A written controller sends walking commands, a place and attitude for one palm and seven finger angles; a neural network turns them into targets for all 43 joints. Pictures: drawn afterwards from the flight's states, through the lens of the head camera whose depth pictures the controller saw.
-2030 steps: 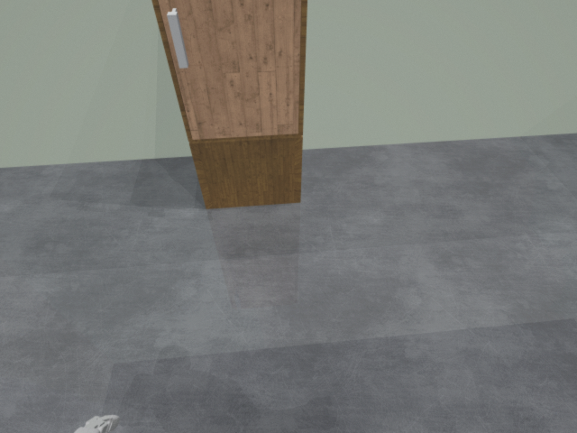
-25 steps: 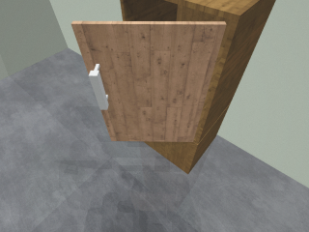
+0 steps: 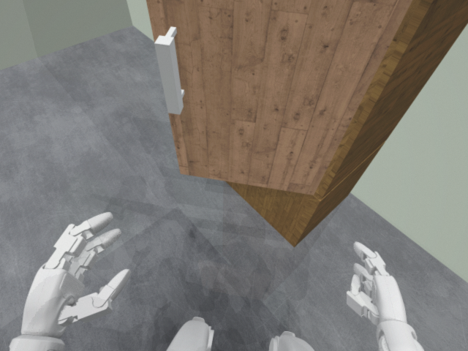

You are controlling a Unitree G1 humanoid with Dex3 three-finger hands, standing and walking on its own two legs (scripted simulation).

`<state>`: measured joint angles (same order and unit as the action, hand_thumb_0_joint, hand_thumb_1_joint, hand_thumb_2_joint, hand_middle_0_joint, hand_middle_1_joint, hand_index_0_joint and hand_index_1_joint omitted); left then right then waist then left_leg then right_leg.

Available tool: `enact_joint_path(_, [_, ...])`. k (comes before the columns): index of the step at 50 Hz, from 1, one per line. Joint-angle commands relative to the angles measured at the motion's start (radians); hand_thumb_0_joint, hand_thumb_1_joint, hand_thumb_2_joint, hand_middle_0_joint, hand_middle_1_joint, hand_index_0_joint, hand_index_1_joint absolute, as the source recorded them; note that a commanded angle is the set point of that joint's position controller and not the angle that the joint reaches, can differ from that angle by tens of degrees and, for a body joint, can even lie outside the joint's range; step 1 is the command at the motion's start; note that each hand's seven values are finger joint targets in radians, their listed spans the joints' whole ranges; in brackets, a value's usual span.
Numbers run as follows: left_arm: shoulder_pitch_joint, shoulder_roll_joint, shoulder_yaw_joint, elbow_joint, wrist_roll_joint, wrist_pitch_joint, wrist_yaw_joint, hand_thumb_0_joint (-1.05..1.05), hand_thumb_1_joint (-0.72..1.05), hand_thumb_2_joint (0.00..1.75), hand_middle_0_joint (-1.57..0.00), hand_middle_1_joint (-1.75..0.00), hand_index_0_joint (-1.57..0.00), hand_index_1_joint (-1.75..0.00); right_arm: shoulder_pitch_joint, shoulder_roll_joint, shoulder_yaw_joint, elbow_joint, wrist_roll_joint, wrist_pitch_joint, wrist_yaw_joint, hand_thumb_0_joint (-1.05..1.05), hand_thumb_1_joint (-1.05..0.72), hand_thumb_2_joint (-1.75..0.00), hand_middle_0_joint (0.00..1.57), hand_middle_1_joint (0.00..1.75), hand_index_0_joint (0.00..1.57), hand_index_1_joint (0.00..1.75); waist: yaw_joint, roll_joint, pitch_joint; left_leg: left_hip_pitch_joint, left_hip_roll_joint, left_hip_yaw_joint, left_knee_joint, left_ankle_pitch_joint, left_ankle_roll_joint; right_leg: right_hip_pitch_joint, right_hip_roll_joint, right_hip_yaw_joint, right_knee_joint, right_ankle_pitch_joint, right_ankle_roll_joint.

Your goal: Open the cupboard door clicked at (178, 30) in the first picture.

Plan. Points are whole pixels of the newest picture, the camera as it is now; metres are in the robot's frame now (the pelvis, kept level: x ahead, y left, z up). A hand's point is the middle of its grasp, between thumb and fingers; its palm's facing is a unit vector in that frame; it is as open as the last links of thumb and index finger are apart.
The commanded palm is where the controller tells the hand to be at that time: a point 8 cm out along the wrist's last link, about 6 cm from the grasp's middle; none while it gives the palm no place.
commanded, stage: raise the hand with hooked fingers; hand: left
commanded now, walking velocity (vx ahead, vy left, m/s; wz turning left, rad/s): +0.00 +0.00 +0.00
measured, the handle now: (174, 72) +0.58 +0.20 +0.13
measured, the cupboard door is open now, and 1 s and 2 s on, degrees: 39 39 39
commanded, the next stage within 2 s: move the hooked fingers beside the handle in 1.54 s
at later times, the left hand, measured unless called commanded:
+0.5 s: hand (84, 234) +0.24 +0.25 +0.09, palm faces -0.02 -1.00 -0.05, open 12.4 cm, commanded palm +0.22 +0.31 +0.11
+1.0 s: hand (50, 178) +0.30 +0.30 +0.14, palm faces +0.01 -1.00 -0.04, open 13.9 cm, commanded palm +0.27 +0.35 +0.15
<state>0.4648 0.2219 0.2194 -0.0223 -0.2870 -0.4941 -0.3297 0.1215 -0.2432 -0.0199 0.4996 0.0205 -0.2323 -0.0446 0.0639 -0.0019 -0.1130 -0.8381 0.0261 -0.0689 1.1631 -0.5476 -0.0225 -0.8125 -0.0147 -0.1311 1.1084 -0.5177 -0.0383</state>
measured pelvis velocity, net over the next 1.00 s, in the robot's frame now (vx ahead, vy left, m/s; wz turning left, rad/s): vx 0.01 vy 0.03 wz -0.02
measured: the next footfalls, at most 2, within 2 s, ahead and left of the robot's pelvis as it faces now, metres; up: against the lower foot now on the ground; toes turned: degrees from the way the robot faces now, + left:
none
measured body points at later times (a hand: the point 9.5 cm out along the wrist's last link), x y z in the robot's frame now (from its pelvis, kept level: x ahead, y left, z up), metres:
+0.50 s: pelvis +0.00 +0.02 +0.03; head +0.05 +0.03 +0.48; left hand +0.24 +0.31 +0.10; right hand +0.14 -0.25 -0.04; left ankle +0.01 +0.13 -0.65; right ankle +0.02 -0.10 -0.65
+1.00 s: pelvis +0.01 +0.03 +0.05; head +0.04 +0.04 +0.50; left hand +0.29 +0.35 +0.15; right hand +0.17 -0.20 -0.02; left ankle +0.01 +0.13 -0.65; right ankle +0.02 -0.10 -0.65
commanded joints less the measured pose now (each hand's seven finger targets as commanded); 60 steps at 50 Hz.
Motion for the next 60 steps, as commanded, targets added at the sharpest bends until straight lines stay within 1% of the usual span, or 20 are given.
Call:
enact_joint_path(1, [-0.178,0.188,0.069,-0.173,-0.036,0.028,-0.082,0.00,0.22,0.61,-0.25,-0.74,-0.25,-0.74,0.060,-0.129,-0.040,-0.088,0.017,-0.049,-0.028,0.00,-0.90,-0.90,0.20,0.30,0.20,0.30,-0.096,0.072,-0.224,0.128,-0.026,0.036,-0.174,0.282,0.052,0.174,0.025,0.128,-0.234,0.227,0.018])
enact_joint_path(2, [-0.151,0.208,0.106,-0.154,-0.045,0.066,-0.087,0.00,0.20,0.60,-0.25,-0.75,-0.25,-0.75,0.056,-0.129,-0.040,-0.093,0.021,-0.045,-0.032,0.00,-0.90,-0.90,0.20,0.30,0.20,0.30,-0.077,0.062,-0.257,0.135,-0.029,0.038,-0.192,0.297,0.052,0.218,0.021,0.133,-0.248,0.236,0.021])
enact_joint_path(5, [-0.107,0.240,0.192,-0.084,-0.088,0.155,-0.082,0.00,0.13,0.57,-0.25,-0.80,-0.25,-0.80,0.027,-0.112,-0.034,-0.102,0.025,-0.034,-0.036,0.00,-0.90,-0.90,0.20,0.30,0.20,0.30,-0.035,0.014,-0.257,0.120,-0.034,0.039,-0.229,0.319,0.046,0.312,0.011,0.146,-0.285,0.243,0.029])
enact_joint_path(7, [-0.122,0.247,0.221,-0.107,-0.101,0.151,-0.063,0.00,0.08,0.55,-0.26,-0.82,-0.26,-0.82,0.033,-0.105,-0.031,-0.102,0.022,-0.034,-0.035,0.00,-0.90,-0.90,0.20,0.30,0.20,0.30,-0.031,-0.019,-0.266,0.126,-0.034,0.038,-0.252,0.334,0.043,0.340,0.003,0.140,-0.293,0.266,0.036])
enact_joint_path(10, [-0.135,0.237,0.224,-0.077,-0.111,0.119,-0.043,0.00,0.01,0.52,-0.26,-0.87,-0.26,-0.87,0.037,-0.106,-0.029,-0.093,0.017,-0.045,-0.033,0.00,-0.90,-0.90,0.20,0.30,0.20,0.30,-0.032,-0.043,-0.200,0.118,-0.034,0.035,-0.275,0.318,0.041,0.322,0.005,0.139,-0.312,0.237,0.035])
enact_joint_path(14, [-0.201,0.221,0.171,-0.050,-0.096,0.070,-0.058,0.00,-0.08,0.48,-0.27,-0.93,-0.27,-0.93,0.074,-0.132,-0.029,-0.083,0.022,-0.066,-0.032,0.00,-0.90,-0.90,0.20,0.30,0.20,0.30,-0.063,-0.017,-0.145,0.148,-0.035,0.043,-0.309,0.246,0.046,0.251,0.006,0.127,-0.344,0.109,0.033])
enact_joint_path(18, [-0.290,0.277,0.192,-0.027,-0.096,0.070,-0.081,0.00,-0.17,0.44,-0.28,-0.99,-0.28,-0.99,0.100,-0.154,-0.027,-0.082,0.027,-0.077,-0.044,0.00,-0.90,-0.90,0.20,0.30,0.20,0.30,-0.064,0.005,-0.147,0.182,-0.036,0.044,-0.342,0.205,0.049,0.256,0.006,0.130,-0.369,0.045,0.028])
enact_joint_path(22, [-0.348,0.310,0.216,-0.063,-0.098,0.075,-0.077,0.00,-0.27,0.40,-0.28,-1.05,-0.28,-1.05,0.109,-0.157,-0.023,-0.081,0.028,-0.084,-0.048,0.00,-0.90,-0.90,0.20,0.30,0.20,0.30,-0.051,0.091,-0.187,0.270,-0.034,0.037,-0.383,0.260,0.046,0.293,0.017,0.095,-0.349,0.150,0.017])
enact_joint_path(24, [-0.341,0.304,0.217,-0.041,-0.096,0.089,-0.067,0.00,-0.31,0.38,-0.29,-1.08,-0.29,-1.08,0.110,-0.159,-0.020,-0.079,0.029,-0.084,-0.047,0.00,-0.90,-0.90,0.20,0.30,0.20,0.30,-0.051,0.096,-0.156,0.289,-0.030,0.032,-0.399,0.283,0.042,0.286,0.023,0.076,-0.349,0.188,0.015])
enact_joint_path(28, [-0.382,0.322,0.225,-0.033,-0.091,0.128,-0.072,0.00,-0.41,0.34,-0.29,-1.14,-0.29,-1.14,0.114,-0.163,-0.016,-0.086,0.027,-0.077,-0.043,0.00,-0.90,-0.90,0.20,0.30,0.20,0.30,-0.048,0.121,-0.167,0.332,-0.027,0.027,-0.419,0.339,0.035,0.310,0.028,0.063,-0.350,0.261,0.012])
enact_joint_path(32, [-0.435,0.334,0.231,0.001,-0.090,0.179,-0.087,0.00,-0.50,0.30,-0.30,-1.20,-0.30,-1.20,0.118,-0.166,-0.009,-0.092,0.028,-0.067,-0.043,0.00,-0.90,-0.90,0.20,0.30,0.20,0.30,-0.050,0.097,-0.154,0.365,-0.022,0.018,-0.438,0.389,0.027,0.322,0.035,0.050,-0.358,0.311,0.010])
enact_joint_path(35, [-0.512,0.347,0.236,0.044,-0.095,0.209,-0.101,0.00,-0.50,0.30,-0.30,-1.20,-0.30,-1.20,0.115,-0.170,-0.001,-0.090,0.027,-0.059,-0.048,0.00,-0.90,-0.90,0.20,0.30,0.20,0.30,-0.057,0.080,-0.119,0.361,-0.023,0.016,-0.449,0.359,0.026,0.321,0.041,0.050,-0.375,0.297,0.008])
enact_joint_path(41, [-0.644,0.393,0.251,0.060,-0.082,0.229,-0.132,0.00,-0.50,0.30,-0.30,-1.20,-0.30,-1.20,0.111,-0.168,0.009,-0.082,0.028,-0.053,-0.057,0.00,-0.90,-0.90,0.20,0.30,0.20,0.30,-0.060,0.114,-0.172,0.432,-0.020,0.009,-0.470,0.406,0.022,0.347,0.037,0.054,-0.393,0.323,0.004])
enact_joint_path(42, [-0.652,0.404,0.266,0.080,-0.085,0.233,-0.135,0.00,-0.50,0.30,-0.30,-1.20,-0.30,-1.20,0.115,-0.168,0.009,-0.079,0.027,-0.052,-0.060,0.00,-0.90,-0.90,0.20,0.30,0.20,0.30,-0.058,0.095,-0.184,0.438,-0.020,0.006,-0.473,0.409,0.022,0.353,0.037,0.053,-0.397,0.328,0.006])
enact_joint_path(45, [-0.690,0.420,0.279,0.141,-0.095,0.249,-0.156,0.00,-0.50,0.30,-0.30,-1.20,-0.30,-1.20,0.109,-0.172,0.013,-0.071,0.028,-0.046,-0.065,0.00,-0.90,-0.90,0.20,0.30,0.20,0.30,-0.056,0.084,-0.151,0.427,-0.024,0.009,-0.481,0.394,0.024,0.364,0.037,0.056,-0.414,0.325,0.002])
enact_joint_path(49, [-0.743,0.459,0.306,0.176,-0.095,0.259,-0.171,0.00,-0.50,0.30,-0.30,-1.20,-0.30,-1.20,0.112,-0.174,0.012,-0.069,0.029,-0.042,-0.069,0.00,-0.90,-0.90,0.20,0.30,0.20,0.30,-0.054,0.075,-0.176,0.439,-0.024,0.012,-0.493,0.403,0.027,0.386,0.032,0.061,-0.430,0.335,0.006])
enact_joint_path(51, [-0.775,0.483,0.315,0.183,-0.093,0.261,-0.180,0.00,-0.50,0.30,-0.30,-1.20,-0.30,-1.20,0.117,-0.175,0.014,-0.068,0.030,-0.038,-0.068,0.00,-0.90,-0.90,0.20,0.30,0.20,0.30,-0.053,0.099,-0.195,0.456,-0.025,0.017,-0.495,0.439,0.028,0.407,0.033,0.065,-0.433,0.368,0.002])
enact_joint_path(52, [-0.783,0.487,0.317,0.193,-0.093,0.264,-0.183,0.00,-0.50,0.30,-0.30,-1.20,-0.30,-1.20,0.118,-0.174,0.013,-0.067,0.030,-0.037,-0.068,0.00,-0.90,-0.90,0.20,0.30,0.20,0.30,-0.052,0.119,-0.192,0.465,-0.025,0.019,-0.498,0.436,0.027,0.401,0.032,0.066,-0.437,0.364,0.003])
enact_joint_path(56, [-0.719,0.443,0.289,0.240,-0.097,0.276,-0.195,0.00,-0.50,0.30,-0.30,-1.20,-0.30,-1.20,0.127,-0.178,0.008,-0.074,0.033,-0.035,-0.060,0.00,-0.90,-0.90,0.20,0.30,0.20,0.30,-0.047,0.077,-0.167,0.456,-0.025,0.024,-0.505,0.459,0.030,0.409,0.033,0.064,-0.445,0.389,0.004])
enact_joint_path(60, [-0.727,0.478,0.318,0.219,-0.095,0.270,-0.181,0.00,-0.50,0.30,-0.30,-1.20,-0.30,-1.20,0.131,-0.182,0.002,-0.080,0.030,-0.030,-0.056,0.00,-0.90,-0.90,0.20,0.30,0.20,0.30,-0.042,0.066,-0.158,0.439,-0.028,0.030,-0.507,0.432,0.033,0.414,0.033,0.070,-0.450,0.373,0.003])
